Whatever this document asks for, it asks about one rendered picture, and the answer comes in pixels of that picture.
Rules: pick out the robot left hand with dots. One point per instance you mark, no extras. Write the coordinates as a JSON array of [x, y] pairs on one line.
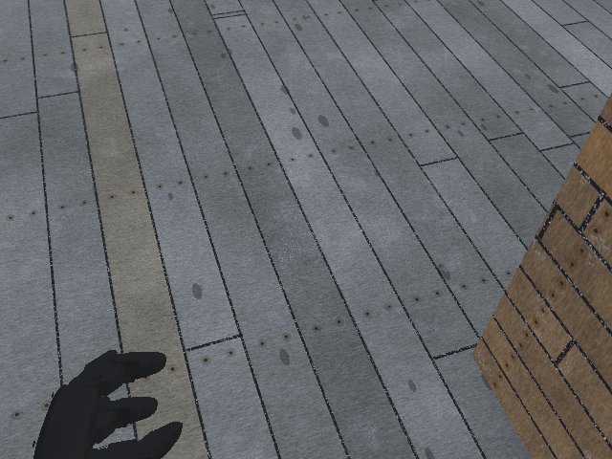
[[78, 416]]

